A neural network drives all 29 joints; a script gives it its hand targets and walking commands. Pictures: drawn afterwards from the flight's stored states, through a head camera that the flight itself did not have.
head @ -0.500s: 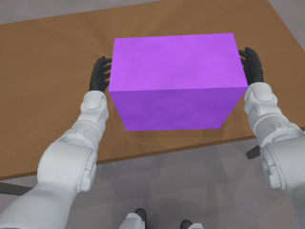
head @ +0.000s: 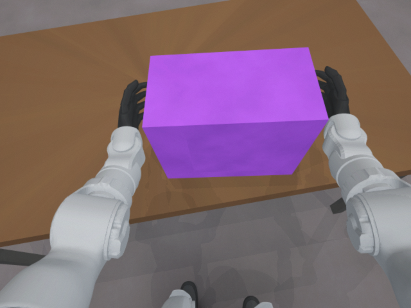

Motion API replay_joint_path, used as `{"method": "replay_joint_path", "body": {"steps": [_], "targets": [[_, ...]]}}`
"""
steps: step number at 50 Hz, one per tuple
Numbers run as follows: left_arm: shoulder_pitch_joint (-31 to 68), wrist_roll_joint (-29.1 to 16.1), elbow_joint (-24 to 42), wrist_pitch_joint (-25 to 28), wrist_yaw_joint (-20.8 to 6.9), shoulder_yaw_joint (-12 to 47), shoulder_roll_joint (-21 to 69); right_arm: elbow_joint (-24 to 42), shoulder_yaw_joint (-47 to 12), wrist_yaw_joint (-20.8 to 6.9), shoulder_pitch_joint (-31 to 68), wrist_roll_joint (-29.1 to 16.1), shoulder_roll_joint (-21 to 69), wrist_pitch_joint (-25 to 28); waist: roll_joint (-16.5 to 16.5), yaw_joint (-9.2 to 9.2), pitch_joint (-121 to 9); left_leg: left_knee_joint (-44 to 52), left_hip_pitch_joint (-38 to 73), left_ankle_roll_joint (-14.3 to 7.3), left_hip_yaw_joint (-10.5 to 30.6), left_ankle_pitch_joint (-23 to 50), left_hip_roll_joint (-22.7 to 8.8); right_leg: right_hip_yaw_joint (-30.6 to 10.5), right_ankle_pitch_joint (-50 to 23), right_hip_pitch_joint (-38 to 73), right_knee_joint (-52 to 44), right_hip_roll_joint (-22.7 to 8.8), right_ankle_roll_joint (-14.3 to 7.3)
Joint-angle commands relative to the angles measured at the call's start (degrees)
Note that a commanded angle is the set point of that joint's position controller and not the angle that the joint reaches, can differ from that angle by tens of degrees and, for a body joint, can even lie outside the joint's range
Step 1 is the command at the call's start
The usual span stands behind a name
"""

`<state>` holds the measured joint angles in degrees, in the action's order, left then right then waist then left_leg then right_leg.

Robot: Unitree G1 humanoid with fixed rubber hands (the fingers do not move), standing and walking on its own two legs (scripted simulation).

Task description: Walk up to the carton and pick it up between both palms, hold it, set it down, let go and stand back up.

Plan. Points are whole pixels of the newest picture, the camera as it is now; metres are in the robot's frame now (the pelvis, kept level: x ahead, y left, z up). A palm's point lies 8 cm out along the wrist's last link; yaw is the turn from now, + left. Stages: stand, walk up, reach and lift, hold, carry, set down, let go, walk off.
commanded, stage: reach and lift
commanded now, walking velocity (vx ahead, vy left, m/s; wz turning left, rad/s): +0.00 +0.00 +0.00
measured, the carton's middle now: (228, 121) +0.50 +0.01 -0.01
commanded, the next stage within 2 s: none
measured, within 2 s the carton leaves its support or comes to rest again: neither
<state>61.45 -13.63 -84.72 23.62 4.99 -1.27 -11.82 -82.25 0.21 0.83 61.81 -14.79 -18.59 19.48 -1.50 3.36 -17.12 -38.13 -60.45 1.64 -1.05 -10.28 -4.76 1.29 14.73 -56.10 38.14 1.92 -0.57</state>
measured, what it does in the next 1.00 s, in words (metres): stands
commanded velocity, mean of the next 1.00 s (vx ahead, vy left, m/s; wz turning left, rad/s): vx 0.00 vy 0.00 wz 0.00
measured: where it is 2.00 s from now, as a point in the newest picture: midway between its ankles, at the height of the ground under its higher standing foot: outside the picture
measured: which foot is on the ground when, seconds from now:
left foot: down 0.00-1.00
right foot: down 0.00-1.00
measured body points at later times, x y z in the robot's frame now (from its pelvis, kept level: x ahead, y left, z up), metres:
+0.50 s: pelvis +0.02 +0.01 +0.03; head +0.17 +0.01 +0.45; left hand +0.47 +0.20 +0.03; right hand +0.48 -0.19 +0.04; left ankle +0.04 +0.14 -0.70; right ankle +0.00 -0.11 -0.70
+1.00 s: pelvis +0.01 +0.00 +0.03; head +0.16 +0.00 +0.45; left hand +0.46 +0.20 +0.04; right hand +0.46 -0.19 +0.04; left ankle +0.04 +0.14 -0.70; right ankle +0.01 -0.11 -0.70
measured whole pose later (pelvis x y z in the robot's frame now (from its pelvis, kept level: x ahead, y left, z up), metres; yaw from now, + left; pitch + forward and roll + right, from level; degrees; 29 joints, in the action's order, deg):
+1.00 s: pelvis +0.01 +0.00 +0.03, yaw -1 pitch +30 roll -2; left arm 52.9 5.9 -82.6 39.6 2.9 -22.8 -9.6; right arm -82.8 33.5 2.0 53.0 20.4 -11.6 42.2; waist -0.9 1.3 -12.5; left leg -23.4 -49.1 1.2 -3.3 -4.1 -4.7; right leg 2.6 7.6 -45.1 22.8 1.1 -0.7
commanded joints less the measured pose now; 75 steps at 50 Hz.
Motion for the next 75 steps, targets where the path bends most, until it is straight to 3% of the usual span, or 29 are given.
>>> {"method": "replay_joint_path", "body": {"steps": [1,2,4,6,8,13,16,20,22,24,27,28,31,32,33,35,40,43,44,46,48,52,55,58,60,65,67,72,75], "targets": [[24.7,4.3,10.2,3.6,-3.2,-0.8,4.6,12.0,2.0,-3.1,23.9,6.1,4.8,3.8,2.1,-2.23,-46.5,-2.2,38.6,2.0,-2.3,22.5,2.7,3.5,-21.8,17.3,-4.5,0.2,2.7],[26.0,5.4,12.1,4.1,-3.7,-1.2,5.4,11.7,3.3,-3.5,23.2,8.3,6.5,4.3,1.9,-2.14,-45.4,-1.8,40.0,2.3,-2.6,23.0,2.7,3.9,-22.7,17.2,-4.8,0.2,2.6],[25.5,10.4,8.9,4.5,-6.7,-4.2,14.9,9.6,3.7,-5.8,22.4,13.6,18.5,4.8,3.3,-2.4,-39.6,0.9,38.3,1.0,-2.9,21.0,3.0,3.7,-24.8,21.2,-6.6,-0.5,3.1],[23.5,17.6,6.7,5.6,-10.2,-5.9,24.8,8.2,7.6,-9.0,19.8,23.1,29.1,6.6,2.5,-3.65,-35.8,4.0,40.9,0.5,-2.7,19.6,2.8,4.7,-26.0,22.9,-8.5,-0.8,3.3],[20.4,21.6,5.3,7.2,-10.8,-8.1,27.7,8.1,11.7,-10.5,17.8,29.9,31.9,9.3,1.1,-3.3,-34.9,4.7,43.3,0.6,-3.2,21.8,2.4,5.2,-28.1,22.2,-9.7,-0.9,2.9],[16.6,26.1,3.2,7.9,-10.4,-12.2,25.7,3.9,17.4,-11.2,13.1,37.2,33.5,10.6,3.3,-3.14,-25.0,9.7,38.2,-1.2,-4.6,14.4,2.1,4.8,-24.0,25.8,-12.1,-1.7,3.4],[15.5,26.8,3.7,7.7,-10.1,-12.8,25.7,3.7,17.7,-11.2,11.5,38.5,35.4,10.3,3.2,-2.08,-25.9,11.1,38.0,-1.5,-5.4,14.6,2.1,4.8,-25.7,27.9,-12.6,-1.8,3.9],[14.3,26.3,4.6,7.9,-9.1,-11.6,26.8,2.0,18.8,-11.3,9.2,39.7,36.5,10.1,1.7,-2.81,-24.6,10.5,42.4,-0.7,-4.8,18.7,1.5,5.2,-24.4,24.6,-14.1,-1.6,2.7],[13.2,27.1,4.2,7.6,-8.9,-12.0,27.1,2.3,17.9,-11.4,9.2,40.0,36.9,10.4,2.0,-1.68,-26.5,10.4,44.2,-0.9,-5.2,19.6,1.5,5.2,-23.7,24.1,-14.6,-1.6,2.6],[12.6,27.3,4.7,7.7,-8.6,-11.5,28.1,1.4,18.1,-11.3,8.3,40.0,36.8,10.4,0.6,-2.26,-24.2,10.2,43.3,-0.5,-5.0,20.8,1.6,5.1,-25.0,24.3,-14.3,-1.8,2.2],[11.9,27.1,5.2,7.9,-8.4,-11.7,27.9,1.6,18.0,-11.1,8.5,39.8,36.8,10.8,1.4,-1.46,-26.1,10.2,44.1,-0.8,-4.8,21.2,1.5,5.3,-23.6,22.5,-14.4,-1.8,2.2],[13.4,26.7,5.9,8.1,-8.2,-10.7,28.3,1.9,18.7,-11.2,9.4,40.5,35.9,11.1,1.5,-2.55,-26.2,10.1,45.1,-0.4,-4.7,22.0,1.3,5.9,-23.7,22.3,-14.4,-1.4,2.2],[13.2,27.3,6.0,8.7,-7.9,-11.0,29.1,2.3,18.6,-10.9,9.9,41.4,36.1,12.4,1.2,-2.19,-27.5,9.4,47.0,0.2,-5.0,25.8,1.5,6.1,-26.3,22.6,-14.8,-1.0,2.1],[13.7,26.9,6.4,9.1,-7.9,-10.4,30.3,2.5,18.9,-10.8,10.6,41.1,35.9,13.2,0.9,-2.93,-28.9,9.4,47.7,0.4,-4.5,26.2,1.3,6.0,-26.1,22.4,-15.0,-0.9,1.8],[14.2,27.0,6.9,9.9,-7.9,-10.1,30.5,1.9,17.8,-10.8,11.0,40.8,36.9,14.0,0.3,-1.88,-29.3,8.7,47.7,0.4,-4.9,27.4,1.4,6.1,-27.0,21.4,-14.4,-1.0,1.8],[13.5,26.5,5.9,11.1,-8.0,-9.8,30.9,1.0,17.8,-10.4,10.8,41.1,36.4,15.7,0.9,-2.58,-31.0,8.5,47.9,0.8,-4.7,29.1,1.4,6.2,-30.1,22.6,-14.5,-1.0,2.0],[15.3,27.3,6.0,14.9,-8.5,-9.2,32.3,1.3,18.1,-9.9,13.6,43.4,36.5,20.7,2.0,-2.62,-33.4,9.3,44.9,0.9,-5.1,28.1,1.6,6.8,-32.7,25.5,-13.8,-0.6,2.4],[16.0,27.7,5.7,16.5,-8.8,-10.1,31.9,-0.5,19.2,-9.7,14.2,45.0,36.1,23.0,2.4,-2.32,-33.3,10.0,43.5,0.3,-5.7,25.7,1.9,6.5,-30.5,25.6,-14.3,-0.6,2.4],[15.9,27.6,5.4,16.9,-8.8,-9.8,31.9,-1.0,19.4,-9.6,14.5,45.0,35.5,23.7,2.9,-3.19,-33.6,9.9,43.1,0.4,-5.6,25.5,2.0,6.6,-30.7,24.9,-14.0,-0.6,2.6],[15.3,28.1,4.5,17.3,-9.0,-10.3,31.2,-0.7,19.1,-9.2,14.9,45.1,35.5,24.7,2.5,-2.06,-32.5,10.3,41.2,0.1,-6.0,23.6,2.2,6.2,-30.2,26.2,-14.3,-0.6,2.5],[16.3,27.7,4.9,18.1,-9.0,-9.4,31.4,-3.3,19.9,-9.2,14.9,45.6,35.0,25.8,2.1,-3.01,-33.2,10.8,40.8,0.2,-5.6,22.5,2.0,6.4,-29.6,24.8,-14.1,-0.8,2.2],[16.5,27.7,4.0,18.9,-9.4,-9.5,30.3,-4.6,19.6,-8.8,15.3,46.4,35.6,26.6,3.0,-2.48,-32.6,11.6,36.9,-0.8,-6.2,17.9,2.6,6.1,-27.1,25.5,-13.9,-1.1,2.7],[15.5,26.9,3.5,19.1,-9.2,-8.3,30.6,-5.3,19.7,-9.1,15.7,46.0,34.5,27.3,2.9,-2.26,-33.6,11.9,37.5,-0.7,-6.1,16.2,2.2,6.5,-23.9,23.5,-14.2,-0.6,2.3],[15.9,25.6,4.6,18.9,-9.1,-6.1,30.6,-7.3,18.4,-9.1,15.7,44.4,33.3,27.8,1.4,-2.61,-33.6,10.7,39.3,-0.1,-5.7,19.2,2.3,6.7,-24.1,21.0,-14.2,-0.3,1.8],[16.8,25.0,1.6,18.6,-9.6,-7.4,29.9,-8.0,18.4,-9.2,16.9,44.8,33.2,27.3,3.3,-2.32,-31.4,11.4,35.4,-1.2,-5.5,14.6,2.6,6.4,-20.8,21.3,-14.0,-0.7,2.0],[16.3,22.8,1.7,18.8,-9.3,-4.8,29.1,-10.2,16.9,-9.2,16.2,42.2,32.6,27.6,2.6,-2.22,-35.1,9.2,37.3,-1.2,-5.1,18.6,2.6,5.8,-24.4,20.3,-13.1,-0.4,1.8],[15.4,22.4,2.3,18.5,-9.5,-4.0,29.7,-11.4,15.5,-9.2,15.8,41.2,32.1,27.6,2.0,-2.27,-34.7,8.6,38.3,-0.2,-5.0,20.5,2.5,6.3,-26.0,19.3,-12.6,0.0,1.8],[15.2,21.4,0.7,18.5,-9.9,-2.4,29.6,-11.1,14.0,-9.3,15.9,39.3,31.2,27.9,1.1,-2.03,-35.2,8.6,37.8,-0.3,-5.0,20.1,2.8,6.6,-27.2,19.3,-12.2,0.8,2.2],[13.9,20.0,-0.9,18.4,-10.4,-1.6,29.8,-10.3,11.9,-9.0,16.6,37.7,31.4,28.4,2.5,-2.0,-35.6,7.3,37.2,-0.2,-4.5,21.3,3.2,6.4,-29.8,19.9,-11.7,0.9,2.4]]}}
